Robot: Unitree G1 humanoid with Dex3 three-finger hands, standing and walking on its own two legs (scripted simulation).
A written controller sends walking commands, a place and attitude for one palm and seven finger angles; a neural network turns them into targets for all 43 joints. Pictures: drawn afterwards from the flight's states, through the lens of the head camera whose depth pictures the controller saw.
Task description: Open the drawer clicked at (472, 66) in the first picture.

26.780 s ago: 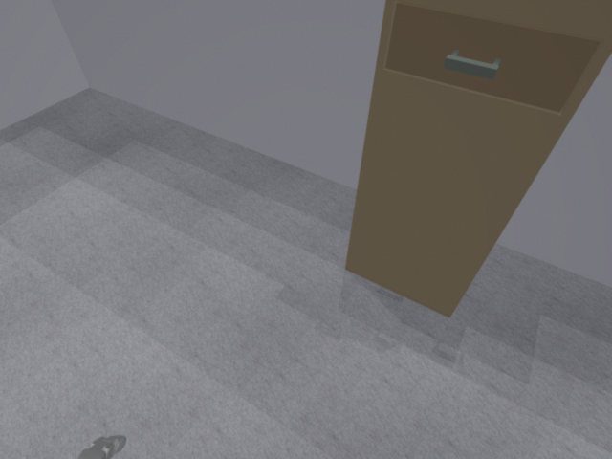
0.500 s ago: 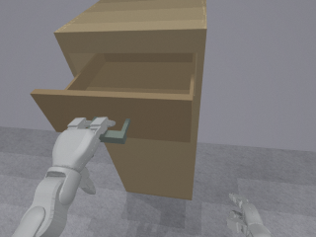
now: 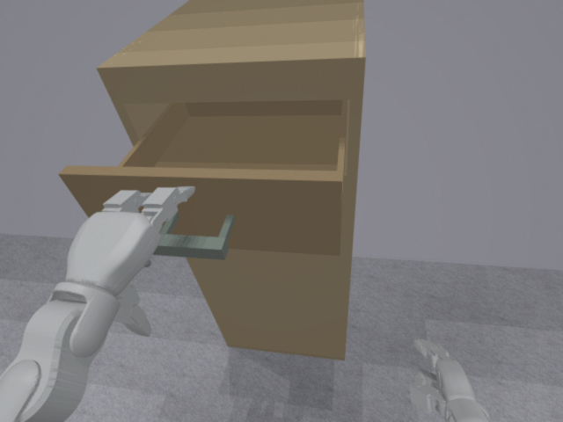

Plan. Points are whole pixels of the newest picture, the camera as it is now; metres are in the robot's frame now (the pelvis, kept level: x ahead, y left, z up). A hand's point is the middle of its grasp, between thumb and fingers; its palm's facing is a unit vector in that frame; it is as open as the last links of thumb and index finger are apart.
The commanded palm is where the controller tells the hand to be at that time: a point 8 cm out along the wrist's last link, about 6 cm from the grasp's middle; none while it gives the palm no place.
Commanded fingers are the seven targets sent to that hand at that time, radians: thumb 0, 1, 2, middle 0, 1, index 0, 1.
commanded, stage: lift the hand off the handle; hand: left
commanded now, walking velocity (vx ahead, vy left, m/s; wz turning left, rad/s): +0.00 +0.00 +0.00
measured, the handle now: (194, 233) +0.31 +0.17 +0.15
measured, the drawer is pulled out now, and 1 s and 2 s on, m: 0.20 0.20 0.20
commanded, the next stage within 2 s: draw the hand back to the body in 0.72 s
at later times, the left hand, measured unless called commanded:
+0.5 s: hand (126, 192) +0.27 +0.20 +0.26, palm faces +0.31 -0.05 -0.95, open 16.2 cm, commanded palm +0.21 +0.21 +0.31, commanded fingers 0.00 -0.50 0.30 -0.15 -0.30 -0.15 -0.30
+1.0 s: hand (103, 182) +0.26 +0.22 +0.27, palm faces +0.31 -0.06 -0.95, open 16.2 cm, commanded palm +0.20 +0.23 +0.33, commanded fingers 0.00 -0.50 0.30 -0.15 -0.30 -0.15 -0.30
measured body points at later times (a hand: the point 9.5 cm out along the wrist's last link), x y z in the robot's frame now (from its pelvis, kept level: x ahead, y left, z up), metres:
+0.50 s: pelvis -0.02 +0.00 +0.00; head -0.04 -0.06 +0.45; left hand +0.24 +0.20 +0.31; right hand +0.25 -0.17 -0.07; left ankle +0.02 +0.09 -0.73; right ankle -0.01 -0.08 -0.73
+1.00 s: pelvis -0.01 +0.01 +0.00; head -0.03 -0.05 +0.44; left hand +0.24 +0.22 +0.32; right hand +0.24 -0.18 -0.08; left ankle +0.02 +0.09 -0.73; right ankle -0.01 -0.08 -0.73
